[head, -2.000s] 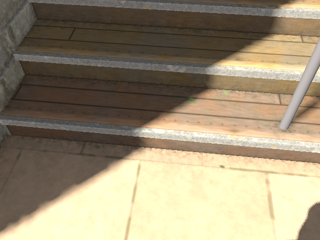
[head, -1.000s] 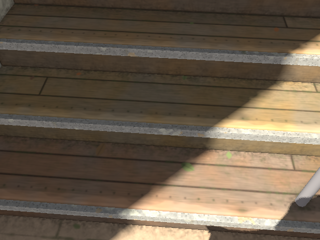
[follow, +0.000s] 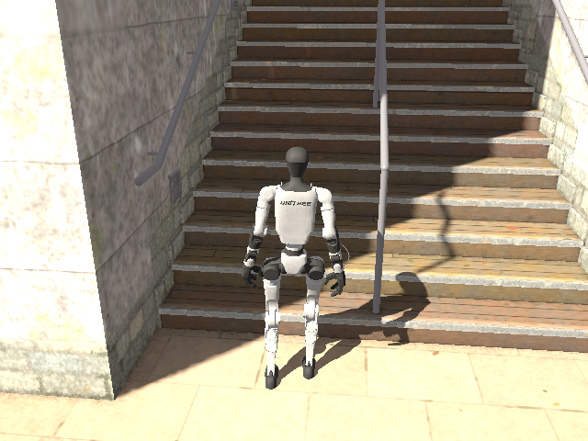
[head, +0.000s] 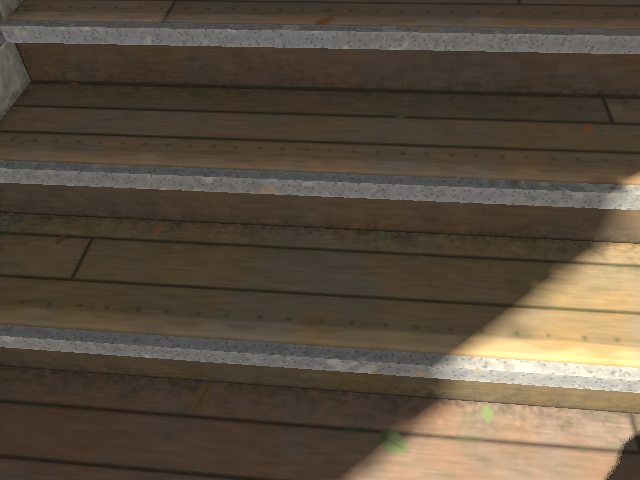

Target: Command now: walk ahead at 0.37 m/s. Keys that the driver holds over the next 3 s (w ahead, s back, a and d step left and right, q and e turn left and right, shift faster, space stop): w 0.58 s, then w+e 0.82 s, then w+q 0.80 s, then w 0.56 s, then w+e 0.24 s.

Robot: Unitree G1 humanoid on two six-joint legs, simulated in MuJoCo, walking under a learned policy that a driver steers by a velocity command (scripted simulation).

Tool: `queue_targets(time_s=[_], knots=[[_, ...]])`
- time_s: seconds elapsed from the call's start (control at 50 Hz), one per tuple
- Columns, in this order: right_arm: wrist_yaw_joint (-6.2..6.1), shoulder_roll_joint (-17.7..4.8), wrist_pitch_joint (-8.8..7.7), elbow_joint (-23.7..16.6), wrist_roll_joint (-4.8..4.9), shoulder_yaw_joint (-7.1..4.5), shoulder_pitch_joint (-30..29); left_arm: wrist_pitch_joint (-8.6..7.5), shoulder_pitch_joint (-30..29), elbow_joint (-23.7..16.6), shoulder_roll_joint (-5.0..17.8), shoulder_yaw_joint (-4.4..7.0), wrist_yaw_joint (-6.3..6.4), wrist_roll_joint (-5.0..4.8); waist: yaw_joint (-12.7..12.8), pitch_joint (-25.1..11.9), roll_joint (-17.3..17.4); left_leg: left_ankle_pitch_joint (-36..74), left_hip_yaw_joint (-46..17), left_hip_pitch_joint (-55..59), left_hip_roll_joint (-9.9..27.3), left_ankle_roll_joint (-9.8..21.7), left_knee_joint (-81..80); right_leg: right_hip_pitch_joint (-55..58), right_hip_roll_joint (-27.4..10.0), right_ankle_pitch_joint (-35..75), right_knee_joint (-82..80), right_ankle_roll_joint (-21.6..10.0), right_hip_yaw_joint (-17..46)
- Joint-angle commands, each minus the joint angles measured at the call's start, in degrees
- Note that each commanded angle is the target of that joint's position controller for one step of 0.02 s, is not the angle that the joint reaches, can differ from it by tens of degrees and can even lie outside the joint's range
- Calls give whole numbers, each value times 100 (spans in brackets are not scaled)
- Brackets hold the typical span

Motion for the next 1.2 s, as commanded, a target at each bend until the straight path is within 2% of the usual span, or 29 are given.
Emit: queue_targets(time_s=[0.02, 0.04, 0.06, 0.12, 0.24, 0.32, 0.42, 0.46, 0.48, 0.52, 0.54, 0.56, 0.58, 0.6, 0.62, 0.66, 0.68, 0.72, 0.74, 0.78, 0.84, 0.92, 0.96, 1.04, 1.08, 1.12, 1.16, 1.18, 1.2], knots=[[41, -431, -255, -653, -16, -72, -885, -249, 1634, 260, 1091, 367, -25, -72, 900, 411, -1115, 2518, 88, -2236, 43, 402, 1831, 1753, -749, 1040, -1296, -769, 1653], [84, -255, -329, -753, -108, -10, -908, -245, 2368, 417, 1213, 398, -74, 74, 1037, -32, -2032, -170, 153, -3771, -432, 151, 3685, 3104, -1818, 1825, -1940, -1302, 3424], [118, -468, -348, -802, -17, -60, -912, -275, 1936, 340, 854, 257, -80, 226, 677, 5, -1178, -689, -521, -4301, -127, 332, 4650, 2902, -2174, 1795, -1934, -1328, 3574], [160, -537, -266, -814, 15, -139, -904, -218, 849, -19, 485, 46, -119, 134, 99, 355, -133, 554, -439, -4417, 602, 482, 4734, 2036, -1845, 2460, -2174, -944, 2036], [240, -203, -8, -1001, -117, -62, -1369, 90, 1354, 82, 582, -76, 45, 284, 166, 634, -386, 1091, 220, -5056, 700, -129, 5298, 1316, -1358, 2868, -2454, -977, 1045], [186, -15, 46, -1339, 43, 70, -1638, 229, 1895, 251, 490, -137, 182, 197, 179, 1148, -577, -195, 62, -7462, 785, -298, 8330, 1839, -1899, 1607, -2475, -1302, 1558], [263, 527, -222, -2667, 7, 574, -3237, 380, 2100, 271, 410, -186, 309, 203, 417, 1608, -478, -1281, 141, -9944, 916, -129, 9372, 2188, -1965, 1502, -2099, -646, 1217], [370, 619, -370, -3464, -125, 832, -4065, 443, 1993, 244, 425, -215, 436, 35, 353, 1365, -325, -385, 836, -7965, 1107, -54, 7084, 515, -1571, 1510, -3016, -392, 602], [439, 671, -410, -3597, -267, 923, -3917, 393, 1554, 41, 665, -170, 433, -47, 51, 854, -16, 732, 1065, -4637, 990, 208, 5407, -1272, -1464, 2551, -3818, -461, 292], [309, -35, -450, -3120, -117, 472, -1957, 183, 1439, -53, 1365, -67, 256, 18, -851, -1209, -1305, 1227, 1410, -1107, -118, 385, 5484, -375, -1486, 9485, -2344, -583, 52], [144, -245, -4, -2379, -230, 358, -307, 9, 801, -236, 1967, 204, 89, 9, -1269, -1431, -1178, 369, 924, -1177, -278, 690, 4370, 726, -1364, 9668, -911, -409, -166], [78, -525, 152, -2178, -355, 195, 374, -62, 892, -159, 2018, 310, -23, -69, -1612, -1736, -1339, 381, 734, -733, -412, 712, 2939, 1223, -1270, 9635, 707, -284, 46], [80, -1222, 178, -1825, -545, -27, 710, -146, 1100, -139, 1325, 236, -85, 49, -1296, -1639, -484, 1438, -1159, -238, 521, 1071, 2384, 451, -675, 4704, 2936, -103, 465], [39, -1930, 251, -1511, -429, -269, 1044, -228, 1779, -446, 346, 103, -203, -22, -777, -2588, 1756, 3961, -4676, 651, 2247, 1437, 356, -1119, 795, 239, 5579, 117, 1200], [90, -1601, 245, -1657, -380, -275, 262, -208, 1704, -654, 217, 80, -270, 162, -304, -2716, 844, 1604, -5239, 189, 2350, 1244, -457, -1504, 346, 674, 6495, -30, 1768], [146, -293, 184, -1320, -410, -25, -810, 20, 586, -1132, 11, 50, -221, 427, 73, -492, -230, -2301, -3840, -1940, 1931, 974, -265, -2383, -348, 1410, 6239, -167, 906], [137, 208, 170, -1031, -487, 111, -756, 144, 266, -1324, -145, 17, -145, 439, 173, -88, 62, -2450, -3094, -2687, 1731, 930, -91, -2498, -388, 1499, 6643, -264, 884], [171, 383, 17, -769, -583, 165, -694, 346, 110, -1567, -232, -36, -15, 293, 343, 145, 375, -2106, -2245, -3020, 1725, 832, -444, -3111, -238, 1237, 7766, -439, 825], [326, 438, -7, -864, -717, 307, -944, 270, 31, -1213, -151, -138, -493, 149, -22, 359, 379, -910, -2208, -2966, 1678, 989, -774, -3912, 72, 1862, 8610, -1178, 1923], [519, 346, -51, -415, -891, 386, -616, 193, 50, -1220, -9, -135, -637, 185, 279, 168, -219, -52, -1545, -2628, 1764, 921, -718, -4994, 152, 2278, 8827, -1660, 2125], [510, 48, -198, -592, -858, 373, -1398, 174, -189, -1259, 485, 12, -704, 166, 625, -212, -13, 425, 357, -2814, 1181, 585, -1137, -4662, 104, 2385, 8455, -1445, 1261], [384, 135, -182, 151, -1048, 525, 560, 212, -1137, -1326, 166, -249, -639, 237, -93, 11, -15, 871, 410, -369, 1260, 707, -920, -7335, 49, 1728, 9510, -1429, 1353], [439, 228, -127, 293, -1192, 588, 987, 248, -1995, -1699, -77, -419, -543, 96, -202, 19, 153, 1291, 494, 151, 1454, 867, -1355, -7746, -195, 1347, 9198, -1575, 964], [499, 293, -111, 566, -1363, 692, 1926, 421, -2784, -1983, 60, -425, -434, 155, -551, 33, 268, 1925, 677, 898, 1640, 880, -1779, -7943, -410, 1924, 7463, -1365, 560], [692, 156, -67, 412, -1107, 677, 1442, 668, -3314, -2173, -81, -477, -501, 198, -366, 161, 116, 2944, 1035, 483, 1881, 900, -2401, -7023, -733, 1261, 6165, -1160, -153], [781, -520, -301, 306, -767, 567, 909, 788, -3247, -2481, -136, -428, -711, 175, 436, -266, 780, 8737, 1724, -1248, 1761, 1009, -2017, -3905, -165, 767, 5638, -1045, -1091], [720, -1345, -498, 152, -558, 373, 849, 840, -2199, -2328, 203, -309, -741, 214, 874, -306, 1185, 10826, 1698, -103, 2014, 1048, -1272, -3103, 401, 367, 4221, -695, -1005], [737, -1517, -454, 90, -474, 278, 590, 760, -1554, -2140, 407, -213, -697, 224, 1102, -334, 1207, 11134, 1636, 537, 1978, 1114, -597, -2825, 803, 73, 2853, -593, -1173], [806, -1496, -376, 150, -684, 237, 691, 656, -564, -1705, 662, -54, -558, 154, 1088, -621, 1130, 11307, 1613, 76, 1917, 1012, 390, -1521, 969, 418, 2552, -676, -913]])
